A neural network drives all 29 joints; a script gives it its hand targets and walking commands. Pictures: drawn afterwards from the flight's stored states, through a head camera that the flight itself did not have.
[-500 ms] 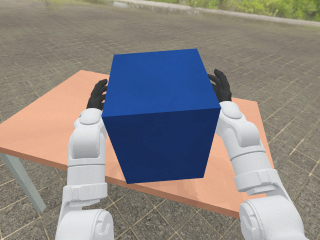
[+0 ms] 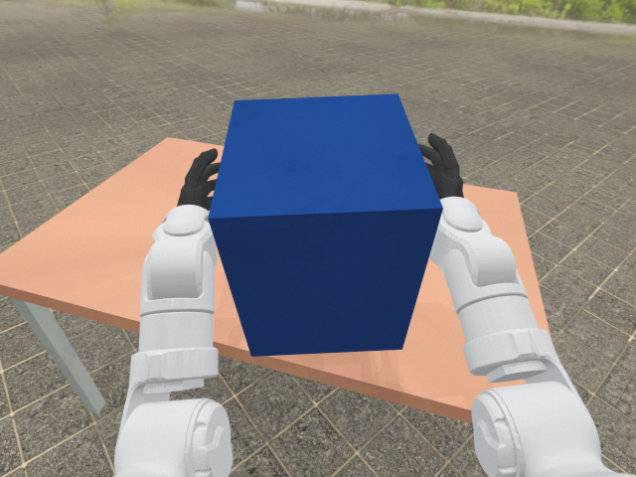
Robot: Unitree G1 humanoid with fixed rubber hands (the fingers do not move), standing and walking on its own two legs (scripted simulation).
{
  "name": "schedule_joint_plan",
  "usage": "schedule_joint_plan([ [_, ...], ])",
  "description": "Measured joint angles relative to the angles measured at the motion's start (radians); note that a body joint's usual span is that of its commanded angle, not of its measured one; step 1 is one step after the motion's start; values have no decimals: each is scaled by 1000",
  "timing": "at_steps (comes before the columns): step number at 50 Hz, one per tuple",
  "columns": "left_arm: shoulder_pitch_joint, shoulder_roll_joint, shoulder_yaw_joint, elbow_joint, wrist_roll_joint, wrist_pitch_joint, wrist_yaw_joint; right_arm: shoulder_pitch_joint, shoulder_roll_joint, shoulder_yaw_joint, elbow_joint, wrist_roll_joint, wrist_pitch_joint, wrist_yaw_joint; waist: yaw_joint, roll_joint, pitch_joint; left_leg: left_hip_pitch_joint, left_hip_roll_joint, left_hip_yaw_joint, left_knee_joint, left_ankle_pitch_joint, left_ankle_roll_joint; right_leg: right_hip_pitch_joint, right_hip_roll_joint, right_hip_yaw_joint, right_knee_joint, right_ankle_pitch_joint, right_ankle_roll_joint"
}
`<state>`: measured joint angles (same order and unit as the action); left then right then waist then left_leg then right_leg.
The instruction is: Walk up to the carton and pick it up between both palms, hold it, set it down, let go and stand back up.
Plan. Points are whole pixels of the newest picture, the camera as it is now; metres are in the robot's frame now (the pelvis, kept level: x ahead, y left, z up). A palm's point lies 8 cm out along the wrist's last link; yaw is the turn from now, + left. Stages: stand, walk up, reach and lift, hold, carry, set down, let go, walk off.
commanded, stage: hold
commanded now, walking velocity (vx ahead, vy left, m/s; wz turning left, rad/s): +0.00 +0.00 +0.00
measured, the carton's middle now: (321, 230) +0.38 -0.01 +0.18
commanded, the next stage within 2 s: none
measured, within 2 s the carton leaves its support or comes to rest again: neither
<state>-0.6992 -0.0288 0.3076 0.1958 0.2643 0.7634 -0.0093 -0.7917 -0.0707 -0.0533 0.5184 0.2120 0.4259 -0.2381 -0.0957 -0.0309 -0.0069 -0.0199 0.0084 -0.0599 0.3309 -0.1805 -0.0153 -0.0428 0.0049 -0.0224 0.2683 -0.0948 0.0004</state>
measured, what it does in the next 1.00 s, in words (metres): stands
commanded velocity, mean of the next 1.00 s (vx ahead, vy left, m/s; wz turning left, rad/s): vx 0.00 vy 0.00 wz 0.00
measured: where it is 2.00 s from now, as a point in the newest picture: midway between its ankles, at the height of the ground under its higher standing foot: outside the picture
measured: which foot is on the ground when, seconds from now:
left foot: down 0.00-1.00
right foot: down 0.00-1.00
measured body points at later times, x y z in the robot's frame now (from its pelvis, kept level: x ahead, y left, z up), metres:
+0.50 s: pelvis +0.02 +0.01 +0.00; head -0.04 +0.05 +0.44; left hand +0.39 +0.16 +0.21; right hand +0.39 -0.13 +0.24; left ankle +0.01 +0.13 -0.75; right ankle +0.04 -0.12 -0.75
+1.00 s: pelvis +0.00 +0.00 +0.00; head -0.06 +0.01 +0.45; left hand +0.39 +0.14 +0.22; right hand +0.38 -0.16 +0.23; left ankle +0.01 +0.13 -0.75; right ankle +0.04 -0.12 -0.75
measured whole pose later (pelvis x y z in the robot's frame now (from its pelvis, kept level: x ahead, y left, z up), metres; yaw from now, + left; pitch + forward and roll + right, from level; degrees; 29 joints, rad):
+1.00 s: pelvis +0.00 +0.00 +0.00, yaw +0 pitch -7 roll -1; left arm -0.71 -0.03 0.31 0.22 0.26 0.75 -0.01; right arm -0.80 -0.07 -0.06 0.54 0.20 0.43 -0.23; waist -0.09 -0.03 -0.01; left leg -0.02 0.01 -0.06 0.32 -0.17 -0.02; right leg -0.04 0.01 -0.02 0.27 -0.10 0.00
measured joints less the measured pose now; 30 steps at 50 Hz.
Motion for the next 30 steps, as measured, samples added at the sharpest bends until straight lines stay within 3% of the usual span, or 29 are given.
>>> schedule_joint_plan([
  [9, -35, 17, 27, 73, -5, -25, -23, -36, 8, -11, 56, -13, -5, -8, 1, -11, -15, -15, -1, -3, -4, 2, 1, -14, -1, -2, -2, -1, 0],
  [16, 13, 29, -5, 7, -21, -21, -20, -13, -1, 28, 9, 35, -5, -28, -12, -20, -20, -15, -3, -9, 23, -23, 7, 5, -2, -7, -9, -11, 7],
  [30, 87, -1, -50, -124, 10, 36, -2, 57, -16, 47, -79, 77, 11, -19, -28, -22, 1, 7, -8, -7, 54, -50, 17, 43, -5, -4, -14, -20, 18],
])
